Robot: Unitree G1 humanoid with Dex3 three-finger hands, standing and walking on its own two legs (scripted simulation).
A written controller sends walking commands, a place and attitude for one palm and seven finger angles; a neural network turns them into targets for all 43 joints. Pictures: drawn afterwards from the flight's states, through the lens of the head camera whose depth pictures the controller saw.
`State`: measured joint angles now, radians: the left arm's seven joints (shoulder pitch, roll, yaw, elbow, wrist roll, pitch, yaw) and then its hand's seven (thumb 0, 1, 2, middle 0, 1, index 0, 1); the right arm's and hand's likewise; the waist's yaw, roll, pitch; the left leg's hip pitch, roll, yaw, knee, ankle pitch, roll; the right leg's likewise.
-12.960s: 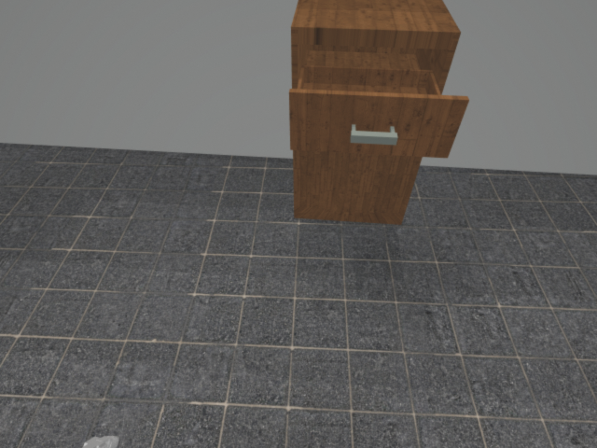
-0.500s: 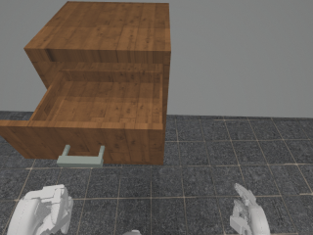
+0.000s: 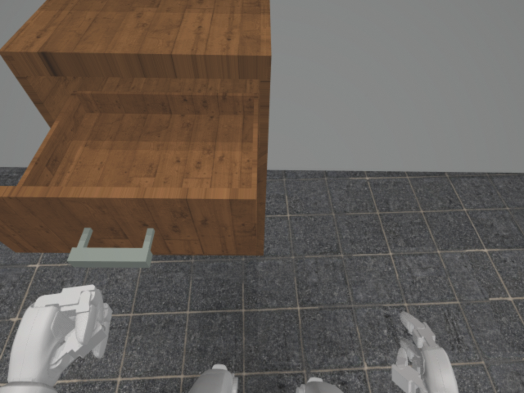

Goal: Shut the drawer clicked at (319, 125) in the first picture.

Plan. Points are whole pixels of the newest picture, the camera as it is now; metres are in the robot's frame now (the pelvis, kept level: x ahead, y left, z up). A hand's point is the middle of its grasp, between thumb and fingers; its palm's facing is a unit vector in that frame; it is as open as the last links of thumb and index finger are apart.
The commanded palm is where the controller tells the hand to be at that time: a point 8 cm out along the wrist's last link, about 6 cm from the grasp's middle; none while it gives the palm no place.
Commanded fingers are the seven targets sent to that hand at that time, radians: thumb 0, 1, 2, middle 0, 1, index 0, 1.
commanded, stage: bring the fist close to the handle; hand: left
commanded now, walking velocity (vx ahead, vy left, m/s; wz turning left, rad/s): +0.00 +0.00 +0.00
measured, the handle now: (114, 245) +0.33 +0.26 +0.01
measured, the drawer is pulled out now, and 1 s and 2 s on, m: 0.29 0.29 0.20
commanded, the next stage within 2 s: push the drawer shut in 0.88 s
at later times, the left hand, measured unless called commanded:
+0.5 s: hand (124, 310) +0.23 +0.22 +0.00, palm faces +0.03 -1.00 -0.05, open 3.3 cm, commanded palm +0.21 +0.27 +0.01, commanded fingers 0.00 0.90 0.90 -1.40 -1.60 -1.40 -1.60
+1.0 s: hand (124, 307) +0.24 +0.22 +0.00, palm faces +0.04 -1.00 -0.06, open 3.3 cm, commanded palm +0.22 +0.27 +0.01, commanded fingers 0.00 0.90 0.90 -1.40 -1.60 -1.40 -1.60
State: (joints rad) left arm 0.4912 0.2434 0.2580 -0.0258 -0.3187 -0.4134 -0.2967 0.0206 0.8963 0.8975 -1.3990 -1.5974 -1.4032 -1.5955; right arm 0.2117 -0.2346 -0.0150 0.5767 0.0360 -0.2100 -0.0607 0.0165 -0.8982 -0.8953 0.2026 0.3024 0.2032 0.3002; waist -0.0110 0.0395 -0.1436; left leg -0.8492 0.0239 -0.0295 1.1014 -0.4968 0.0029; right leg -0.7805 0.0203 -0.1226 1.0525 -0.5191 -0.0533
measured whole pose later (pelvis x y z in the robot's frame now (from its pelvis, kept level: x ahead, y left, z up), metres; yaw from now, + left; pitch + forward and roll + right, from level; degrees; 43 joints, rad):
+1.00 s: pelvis -0.01 +0.02 -0.03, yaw -1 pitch +21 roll -4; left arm 0.36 0.24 0.17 0.00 -0.26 -0.44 -0.18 0.02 0.90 0.90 -1.40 -1.60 -1.40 -1.60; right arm 0.20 -0.23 0.01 0.51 0.01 -0.10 -0.03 0.02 -0.90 -0.89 0.20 0.30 0.20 0.30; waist -0.02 0.03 -0.18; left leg -1.08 0.01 -0.01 1.28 -0.56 0.04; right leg -1.01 0.00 -0.10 1.22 -0.57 -0.02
